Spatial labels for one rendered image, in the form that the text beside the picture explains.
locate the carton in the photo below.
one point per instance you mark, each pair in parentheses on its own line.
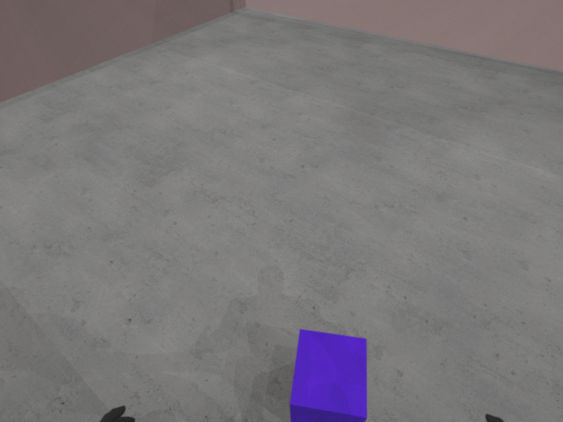
(330,378)

